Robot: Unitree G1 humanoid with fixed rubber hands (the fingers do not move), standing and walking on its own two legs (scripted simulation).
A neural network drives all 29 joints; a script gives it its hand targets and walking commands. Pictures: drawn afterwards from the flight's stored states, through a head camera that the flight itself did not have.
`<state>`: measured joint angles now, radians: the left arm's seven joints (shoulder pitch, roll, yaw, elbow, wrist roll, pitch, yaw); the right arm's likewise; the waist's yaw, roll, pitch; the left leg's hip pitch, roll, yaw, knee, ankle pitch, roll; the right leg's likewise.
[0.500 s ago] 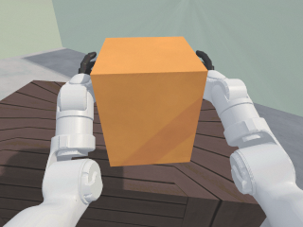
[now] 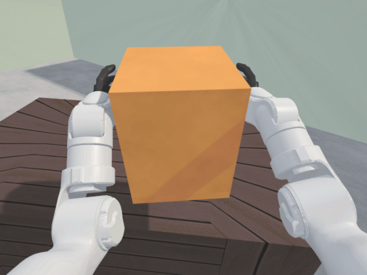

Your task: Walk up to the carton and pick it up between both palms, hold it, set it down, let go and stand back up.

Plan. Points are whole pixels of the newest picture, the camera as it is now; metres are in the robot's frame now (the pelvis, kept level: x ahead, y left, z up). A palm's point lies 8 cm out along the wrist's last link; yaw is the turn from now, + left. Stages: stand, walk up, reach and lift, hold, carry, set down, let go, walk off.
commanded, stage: hold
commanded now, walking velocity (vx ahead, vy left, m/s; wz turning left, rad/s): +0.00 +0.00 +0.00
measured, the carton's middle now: (178, 122) +0.36 +0.00 +0.24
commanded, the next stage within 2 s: none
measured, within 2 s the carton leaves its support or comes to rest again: neither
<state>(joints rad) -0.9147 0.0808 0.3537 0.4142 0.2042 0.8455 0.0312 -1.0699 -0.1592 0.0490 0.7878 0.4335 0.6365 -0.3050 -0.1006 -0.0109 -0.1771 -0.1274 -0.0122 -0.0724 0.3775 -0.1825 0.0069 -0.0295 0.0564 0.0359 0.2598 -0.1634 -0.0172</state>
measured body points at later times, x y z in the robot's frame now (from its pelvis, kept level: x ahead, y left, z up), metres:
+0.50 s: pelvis +0.00 +0.00 +0.00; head -0.10 +0.02 +0.44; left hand +0.39 +0.16 +0.29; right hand +0.38 -0.14 +0.30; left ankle +0.02 +0.11 -0.75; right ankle -0.01 -0.11 -0.75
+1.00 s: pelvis +0.00 +0.00 +0.00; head -0.09 +0.02 +0.44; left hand +0.39 +0.15 +0.29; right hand +0.38 -0.14 +0.30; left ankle +0.02 +0.11 -0.75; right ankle -0.01 -0.11 -0.75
